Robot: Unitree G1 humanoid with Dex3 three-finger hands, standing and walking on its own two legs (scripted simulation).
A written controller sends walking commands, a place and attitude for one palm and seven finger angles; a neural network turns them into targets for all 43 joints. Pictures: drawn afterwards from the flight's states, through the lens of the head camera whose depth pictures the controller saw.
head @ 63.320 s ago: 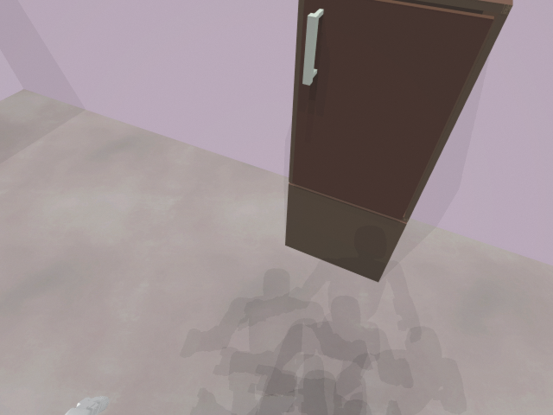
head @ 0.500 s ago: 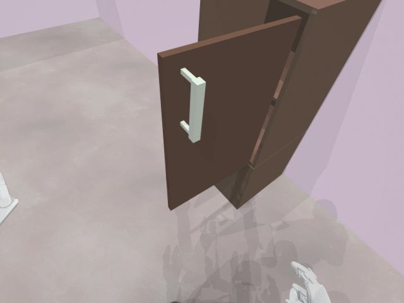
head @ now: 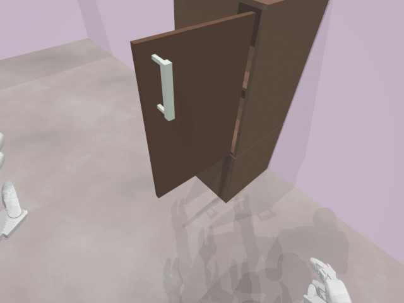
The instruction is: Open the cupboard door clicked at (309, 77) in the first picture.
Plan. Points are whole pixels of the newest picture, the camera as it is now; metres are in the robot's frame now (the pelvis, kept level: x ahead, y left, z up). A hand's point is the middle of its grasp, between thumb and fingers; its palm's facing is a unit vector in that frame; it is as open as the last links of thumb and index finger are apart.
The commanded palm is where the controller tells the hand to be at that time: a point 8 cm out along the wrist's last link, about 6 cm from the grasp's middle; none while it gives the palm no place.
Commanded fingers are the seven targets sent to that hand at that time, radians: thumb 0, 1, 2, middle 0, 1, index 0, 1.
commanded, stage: stop stepping back and stand still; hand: left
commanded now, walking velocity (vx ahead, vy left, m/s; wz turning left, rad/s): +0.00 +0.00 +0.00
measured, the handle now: (163, 88) +0.56 +0.13 +0.15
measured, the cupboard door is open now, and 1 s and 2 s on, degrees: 86 86 86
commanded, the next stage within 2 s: let the arm hang, fingers relaxed in 0.70 s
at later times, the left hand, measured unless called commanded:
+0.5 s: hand out of the picture +0.14 +0.29 +0.16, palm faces +0.39 -0.79 -0.48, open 7.4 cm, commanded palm +0.08 +0.33 +0.19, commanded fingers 0.00 0.90 0.90 -0.20 -0.30 -0.20 -0.30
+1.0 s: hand out of the picture +0.08 +0.26 -0.10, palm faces +0.02 -0.93 -0.36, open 7.4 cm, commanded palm none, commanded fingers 0.00 0.90 0.90 -0.20 -0.30 -0.20 -0.30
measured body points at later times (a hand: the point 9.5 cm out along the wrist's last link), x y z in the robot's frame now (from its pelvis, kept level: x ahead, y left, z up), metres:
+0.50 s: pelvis -0.06 +0.02 +0.01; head -0.05 +0.04 +0.46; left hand +0.12 +0.33 +0.19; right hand +0.11 -0.19 -0.07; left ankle +0.00 +0.12 -0.73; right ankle -0.08 -0.09 -0.73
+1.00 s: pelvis -0.07 +0.03 +0.00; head -0.06 +0.02 +0.45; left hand +0.08 +0.31 -0.08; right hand +0.07 -0.24 -0.12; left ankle +0.00 +0.12 -0.73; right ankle -0.08 -0.09 -0.73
